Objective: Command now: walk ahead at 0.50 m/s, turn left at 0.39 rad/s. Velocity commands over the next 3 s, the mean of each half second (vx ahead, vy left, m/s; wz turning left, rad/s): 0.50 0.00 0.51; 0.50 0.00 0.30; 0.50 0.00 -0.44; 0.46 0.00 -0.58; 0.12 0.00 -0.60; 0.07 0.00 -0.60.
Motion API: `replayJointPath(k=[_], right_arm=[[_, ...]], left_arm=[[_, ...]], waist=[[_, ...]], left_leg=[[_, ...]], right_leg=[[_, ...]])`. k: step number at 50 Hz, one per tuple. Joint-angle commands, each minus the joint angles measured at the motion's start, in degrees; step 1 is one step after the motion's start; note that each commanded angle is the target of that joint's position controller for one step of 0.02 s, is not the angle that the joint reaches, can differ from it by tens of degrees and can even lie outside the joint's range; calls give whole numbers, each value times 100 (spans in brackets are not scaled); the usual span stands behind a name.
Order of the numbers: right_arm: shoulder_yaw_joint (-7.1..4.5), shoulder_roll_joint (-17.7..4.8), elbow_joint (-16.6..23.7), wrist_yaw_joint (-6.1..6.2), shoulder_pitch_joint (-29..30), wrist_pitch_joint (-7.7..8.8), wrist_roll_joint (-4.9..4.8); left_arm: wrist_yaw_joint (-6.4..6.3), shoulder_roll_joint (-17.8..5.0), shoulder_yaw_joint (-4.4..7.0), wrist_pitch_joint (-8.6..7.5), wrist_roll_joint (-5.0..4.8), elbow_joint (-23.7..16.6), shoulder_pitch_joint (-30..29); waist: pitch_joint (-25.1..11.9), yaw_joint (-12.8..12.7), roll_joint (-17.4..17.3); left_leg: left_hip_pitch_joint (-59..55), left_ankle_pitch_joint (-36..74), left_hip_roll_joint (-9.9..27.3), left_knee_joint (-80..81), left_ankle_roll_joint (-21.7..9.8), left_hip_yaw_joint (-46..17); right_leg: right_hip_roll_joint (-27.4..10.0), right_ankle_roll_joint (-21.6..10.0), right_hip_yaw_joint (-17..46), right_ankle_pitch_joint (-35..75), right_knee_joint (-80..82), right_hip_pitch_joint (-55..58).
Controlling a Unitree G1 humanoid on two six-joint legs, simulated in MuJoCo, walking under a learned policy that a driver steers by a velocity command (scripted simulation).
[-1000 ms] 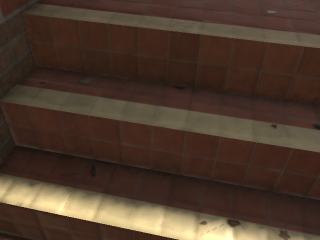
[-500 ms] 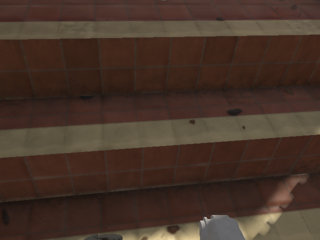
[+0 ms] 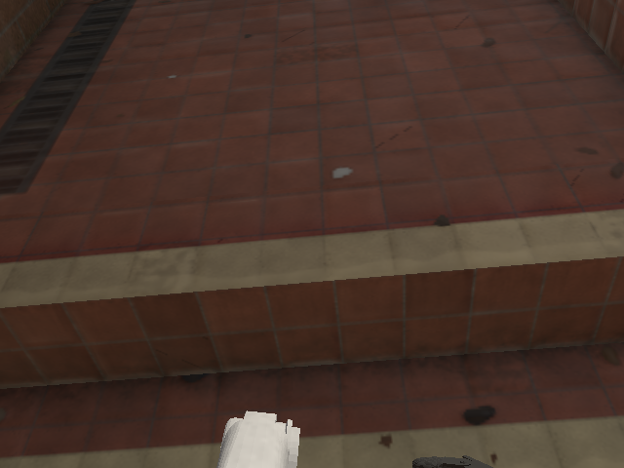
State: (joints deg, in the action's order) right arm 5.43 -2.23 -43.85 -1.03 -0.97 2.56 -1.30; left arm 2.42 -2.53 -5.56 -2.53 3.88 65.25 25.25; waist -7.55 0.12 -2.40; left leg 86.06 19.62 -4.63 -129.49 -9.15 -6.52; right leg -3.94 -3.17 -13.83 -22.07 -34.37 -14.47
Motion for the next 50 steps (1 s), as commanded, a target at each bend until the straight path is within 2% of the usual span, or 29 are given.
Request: replayJointPath(k=[1,4,6,8,9,11,12,13,14,15,16,18,20,22,24,27,31,32,33,34,35,36,37,38,39,40,42,46,50], right_arm=[[137,3,397,38,1107,11,-74],[329,182,758,-103,2127,26,-216],[382,292,756,-277,1918,9,-124],[415,24,996,-438,1995,64,-87],[458,23,1245,-452,2214,126,104],[119,-680,699,-378,1136,-151,203],[-58,-977,463,-470,345,-230,244],[-269,-1388,199,-515,-859,-272,363],[-510,-1859,-99,-358,-1640,-422,396],[-691,-2299,-179,-90,-1344,-596,474],[-361,-1338,-370,2,-1243,-542,654],[-189,-506,-937,-109,-1208,-294,363],[-139,-83,-1134,-263,-866,-168,334],[-208,-287,-1012,-246,-560,-175,374],[-224,-499,-1257,-278,-1071,-70,454],[-280,-612,-1534,-200,-1882,-51,209],[-505,-924,-1542,326,-2762,-230,22],[-552,-1106,-1326,359,-2212,-213,-43],[-648,-1391,-1459,398,-2490,-185,98],[-797,-1876,-1374,344,-2387,-82,122],[-907,-2180,-1229,288,-2054,-12,36],[-915,-1993,-1036,231,-1710,119,78],[-728,-870,-927,82,-2160,289,152],[-607,-503,-1052,-114,-2134,468,199],[-639,-464,-757,-308,-1627,413,41],[-563,-558,-332,-352,-1157,286,39],[-506,-631,-106,-381,-1385,101,71],[-191,-179,152,-284,-1447,97,101],[-139,-579,453,-132,-973,119,105]], left_arm=[[-198,-633,69,-107,-140,-97,503],[-514,-903,176,-46,-233,90,1129],[-618,-966,208,19,-183,313,1394],[-657,-1126,172,65,-357,263,695],[-669,-1502,204,-34,-504,348,962],[-727,-2145,342,-141,-445,366,1059],[-737,-2338,455,-91,-544,65,426],[-684,-2496,551,-185,-442,-373,-99],[-464,-2372,571,-393,-317,-1008,-643],[-151,-1476,440,-540,-200,-1260,-1308],[193,-1003,458,-676,-202,-1725,-1909],[303,-377,193,-659,-137,-2769,-2543],[285,-61,-45,-645,-108,-2789,-1597],[227,-229,-167,-700,-243,-2873,-1406],[43,-61,-303,-639,-286,-3084,-2040],[-101,87,-423,-614,-178,-3670,-3075],[-180,363,-578,-587,-105,-4353,-4501],[-167,105,-404,-574,-134,-4199,-4034],[-222,-211,-58,-526,-139,-3867,-3217],[-191,-878,282,-482,-235,-3624,-2358],[-160,-1404,507,-423,-277,-3335,-1724],[-144,-1800,710,-363,-273,-2944,-932],[-183,-2086,887,-263,-136,-2387,-229],[-286,-1973,904,-130,93,-2198,18],[-295,-1425,832,21,-146,-1917,-414],[-309,-758,659,138,-201,-1566,-849],[-258,82,410,172,-151,-1283,-1628],[-193,-189,353,0,-145,-945,-1077],[-182,-811,441,-57,-177,-1248,-888]], waist=[[937,-367,692],[891,-678,957],[462,-540,722],[144,35,407],[-625,211,794],[-1160,571,1973],[-1159,953,2122],[-1662,1410,1651],[-2066,1585,505],[-1687,1151,-1365],[-1018,659,-618],[973,-266,735],[1053,-863,691],[1142,-1133,556],[1171,-902,172],[1032,-399,-195],[236,107,-166],[-275,-302,-237],[-1177,-622,-778],[-1540,-1083,-1058],[-1753,-1331,-1077],[-1839,-1525,-644],[-2344,-1034,2080],[-2944,-1070,2916],[-1966,-689,1940],[-510,-325,1360],[794,493,588],[1154,619,324],[738,419,545]], left_leg=[[518,-378,96,383,140,754],[1038,-1685,342,1324,264,1351],[1117,-2039,501,902,197,1272],[-1608,-2559,298,3466,-157,2063],[-3574,-3062,160,4512,-213,2504],[-4234,-5526,-449,4985,-257,2858],[-4277,-6109,-408,5994,-462,2324],[-6106,-5259,-56,6580,-771,1051],[-7778,-5241,452,8226,-1167,-1275],[-8018,-6495,1573,10809,-2069,-4822],[-7181,-6804,1809,11707,-1598,-5822],[-5806,-6170,1454,10823,-713,-3673],[-5834,-4541,716,10492,-31,-1676],[-5401,-3700,474,10651,197,-714],[-5225,-3574,650,10968,-102,-891],[-5963,-3929,750,11424,-231,-1489],[-6196,-2408,1291,12683,-708,-1540],[-5801,47,1116,12683,-549,-744],[-6181,3067,1332,12098,-547,-741],[-7360,5384,1345,11141,-489,-675],[-8140,5920,1330,10132,-485,-599],[-7628,5454,1212,8916,-623,-747],[-5186,1449,238,6616,-396,-900],[-4424,-1952,-594,3339,79,-1546],[-3855,-2131,-269,2392,155,-1479],[-3476,-2253,-73,2176,179,-902],[-3604,-2458,191,1824,162,-416],[-2636,-1702,363,1232,86,-187],[-2740,-1601,987,2541,571,566]], right_leg=[[-998,912,459,1960,2028,-445],[-1176,714,604,2281,2893,634],[-1232,576,678,2829,2711,1799],[-787,820,-518,7038,2719,767],[-943,563,-446,10255,2461,564],[-1537,-164,15,14512,1397,2028],[-1662,-219,111,14840,264,2729],[-1672,-229,248,14352,-973,1685],[-802,-344,562,11061,-2352,-327],[961,-21,927,2965,-6202,-2625],[863,-323,2498,2086,-9165,-3602],[687,-708,2357,1447,-10634,-5358],[429,-738,2259,1353,-10441,-5732],[243,-531,1930,1413,-9538,-5687],[184,-351,1507,1603,-10467,-6256],[-92,-157,1363,1398,-9967,-7098],[-269,141,723,494,-7065,-5171],[-1,-27,275,265,-5561,-2969],[338,-82,233,-569,-5591,-1333],[522,-53,462,-1054,-4638,-871],[514,-88,1190,-1335,-3511,-566],[224,-350,2458,-1681,-2626,359],[-1297,-1480,5705,-573,-713,2352],[-2006,-2010,7998,-913,978,2296],[-1653,-1600,6962,-2455,885,1117],[-1260,-1322,5639,-2813,589,-436],[-778,-793,3719,-2217,169,-2507],[-701,-910,3109,-1336,644,-2376],[-618,-1013,2927,-1081,916,-2159]])
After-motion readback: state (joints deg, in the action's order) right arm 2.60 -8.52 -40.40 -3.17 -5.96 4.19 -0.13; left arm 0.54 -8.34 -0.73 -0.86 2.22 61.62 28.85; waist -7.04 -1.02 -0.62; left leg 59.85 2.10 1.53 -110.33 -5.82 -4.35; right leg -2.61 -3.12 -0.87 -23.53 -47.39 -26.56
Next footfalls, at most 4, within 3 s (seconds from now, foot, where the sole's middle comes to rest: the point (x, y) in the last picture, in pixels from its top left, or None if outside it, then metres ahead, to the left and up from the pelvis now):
0.22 left None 0.23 0.04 -0.56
0.72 right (430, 415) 0.51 -0.12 -0.36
1.20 left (216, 441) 0.49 0.22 -0.36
1.62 right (336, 223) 0.75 0.01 -0.15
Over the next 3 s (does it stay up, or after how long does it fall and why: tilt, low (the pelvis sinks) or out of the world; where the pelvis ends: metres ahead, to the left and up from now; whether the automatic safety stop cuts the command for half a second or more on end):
stays up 0.91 0.04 0.63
